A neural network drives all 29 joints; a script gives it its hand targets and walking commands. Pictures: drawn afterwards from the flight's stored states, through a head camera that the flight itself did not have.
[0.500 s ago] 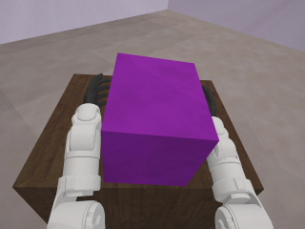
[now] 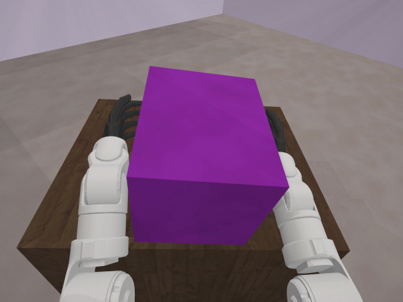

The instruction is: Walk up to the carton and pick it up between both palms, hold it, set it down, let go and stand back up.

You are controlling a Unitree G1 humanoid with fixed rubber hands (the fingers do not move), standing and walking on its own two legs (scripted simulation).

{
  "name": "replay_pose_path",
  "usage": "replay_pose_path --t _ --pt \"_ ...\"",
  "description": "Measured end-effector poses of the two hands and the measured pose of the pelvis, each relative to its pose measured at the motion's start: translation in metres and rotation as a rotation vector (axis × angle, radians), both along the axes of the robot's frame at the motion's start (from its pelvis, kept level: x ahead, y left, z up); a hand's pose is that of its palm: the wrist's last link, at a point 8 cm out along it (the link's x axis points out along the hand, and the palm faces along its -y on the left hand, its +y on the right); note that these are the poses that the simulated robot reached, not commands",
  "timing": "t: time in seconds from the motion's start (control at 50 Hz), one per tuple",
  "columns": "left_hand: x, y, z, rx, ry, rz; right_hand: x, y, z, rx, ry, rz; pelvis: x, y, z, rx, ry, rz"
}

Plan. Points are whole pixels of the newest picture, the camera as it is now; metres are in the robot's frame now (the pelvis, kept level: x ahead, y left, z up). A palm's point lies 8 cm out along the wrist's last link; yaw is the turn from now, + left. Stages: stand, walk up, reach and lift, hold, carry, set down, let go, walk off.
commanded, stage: reach and lift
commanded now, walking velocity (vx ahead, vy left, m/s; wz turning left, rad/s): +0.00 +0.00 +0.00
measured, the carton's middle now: (197, 156) +0.35 -0.02 +0.16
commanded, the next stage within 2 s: hold in 0.04 s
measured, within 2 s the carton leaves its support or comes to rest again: neither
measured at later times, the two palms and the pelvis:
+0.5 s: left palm (103, 137) +0.35 +0.15 +0.20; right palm (268, 146) +0.35 -0.15 +0.18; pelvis -0.01 -0.01 +0.00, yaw +0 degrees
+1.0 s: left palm (100, 138) +0.35 +0.15 +0.20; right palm (265, 145) +0.35 -0.15 +0.18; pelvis +0.00 -0.01 +0.00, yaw +1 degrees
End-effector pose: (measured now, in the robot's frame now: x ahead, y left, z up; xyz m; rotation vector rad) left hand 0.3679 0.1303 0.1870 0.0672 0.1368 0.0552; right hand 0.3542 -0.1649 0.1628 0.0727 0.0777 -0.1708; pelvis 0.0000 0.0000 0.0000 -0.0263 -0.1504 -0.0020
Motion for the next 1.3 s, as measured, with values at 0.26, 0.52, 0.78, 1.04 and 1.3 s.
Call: replay_pose_path --t 0.26,0.52,0.78,1.04,1.3 --pt "-0.016 0.009 0.014 -0.031 -0.004 0.039 -0.004 0.009 0.015 0.006 -0.008 0.037 -0.004 -0.003 0.0 0.005 -0.031 -0.005" --pt "-0.016 0.015 0.015 -0.034 0.021 0.046 -0.001 0.014 0.013 0.015 0.009 0.047 -0.008 -0.007 0.0 0.01 -0.027 0.005" --pt "-0.015 0.016 0.014 -0.033 0.007 0.045 0.001 0.014 0.015 0.005 -0.008 0.056 -0.003 -0.008 0.0 0.007 -0.028 0.008" --pt "-0.018 0.021 0.014 -0.029 0.003 0.043 -0.002 0.02 0.015 0.01 -0.013 0.054 -0.003 -0.005 0.0 0.005 -0.032 0.011" --pt "-0.014 0.018 0.015 -0.029 0.009 0.039 0.0 0.016 0.014 0.002 -0.007 0.048 -0.004 -0.005 0.0 0.005 -0.034 0.007"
